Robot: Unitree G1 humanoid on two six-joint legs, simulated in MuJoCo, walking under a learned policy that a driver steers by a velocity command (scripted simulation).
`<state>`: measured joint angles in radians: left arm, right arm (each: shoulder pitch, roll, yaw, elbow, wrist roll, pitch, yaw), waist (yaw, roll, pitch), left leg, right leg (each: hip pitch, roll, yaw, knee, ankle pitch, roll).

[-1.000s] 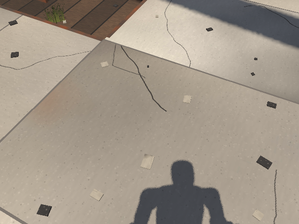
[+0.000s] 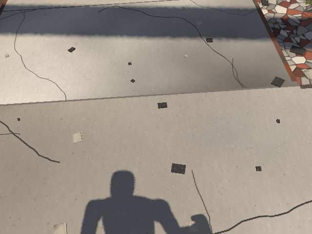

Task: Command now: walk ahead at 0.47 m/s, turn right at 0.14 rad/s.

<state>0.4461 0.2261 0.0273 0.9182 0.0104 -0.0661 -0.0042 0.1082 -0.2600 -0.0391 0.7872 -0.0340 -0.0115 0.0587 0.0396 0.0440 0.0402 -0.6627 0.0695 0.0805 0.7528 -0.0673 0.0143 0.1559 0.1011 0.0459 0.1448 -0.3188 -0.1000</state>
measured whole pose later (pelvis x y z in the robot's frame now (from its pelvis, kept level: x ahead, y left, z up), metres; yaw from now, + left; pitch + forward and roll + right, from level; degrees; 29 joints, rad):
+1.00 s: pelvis +0.57 -0.04 +0.01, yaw +0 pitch +0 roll -1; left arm 0.43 0.21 0.03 1.02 0.01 -0.09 -0.01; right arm 0.13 -0.25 -0.03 0.88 -0.03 -0.03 0.04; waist 0.03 0.05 0.03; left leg -0.64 0.12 0.02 0.85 -0.08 0.02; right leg 0.00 0.09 -0.09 0.19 -0.20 -0.09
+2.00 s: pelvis +1.11 -0.04 +0.01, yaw +9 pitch +0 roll -1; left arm 0.30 0.21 0.05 0.97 0.02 -0.10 0.01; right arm 0.25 -0.25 -0.07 0.95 -0.03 -0.02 0.02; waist -0.01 0.04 0.04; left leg -0.56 0.08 -0.01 1.11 -0.22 0.07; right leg -0.13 0.02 -0.19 0.32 -0.19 -0.07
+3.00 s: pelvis +1.62 +0.17 +0.00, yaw +41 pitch +1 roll +0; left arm 0.18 0.26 0.04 0.78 0.03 -0.06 0.00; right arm 0.32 -0.30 -0.07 0.84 -0.03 -0.05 0.01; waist -0.03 0.03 0.04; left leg -0.34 -0.08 -0.08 1.14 -0.38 0.07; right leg -0.33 0.04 -0.02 0.49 -0.17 -0.04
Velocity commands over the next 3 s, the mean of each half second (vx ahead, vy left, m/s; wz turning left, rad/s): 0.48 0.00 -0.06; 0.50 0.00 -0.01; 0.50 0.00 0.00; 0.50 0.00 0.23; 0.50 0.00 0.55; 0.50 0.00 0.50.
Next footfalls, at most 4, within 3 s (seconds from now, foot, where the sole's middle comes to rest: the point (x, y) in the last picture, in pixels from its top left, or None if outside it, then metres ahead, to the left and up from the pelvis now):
0.12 left None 0.25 0.09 -0.77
0.64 right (202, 214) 0.55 -0.11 -0.77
1.20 left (162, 152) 0.85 0.07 -0.77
1.76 right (195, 105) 1.16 -0.11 -0.77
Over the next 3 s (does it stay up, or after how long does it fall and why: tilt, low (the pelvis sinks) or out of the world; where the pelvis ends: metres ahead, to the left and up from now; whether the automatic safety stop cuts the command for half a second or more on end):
stays up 1.62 0.17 0.00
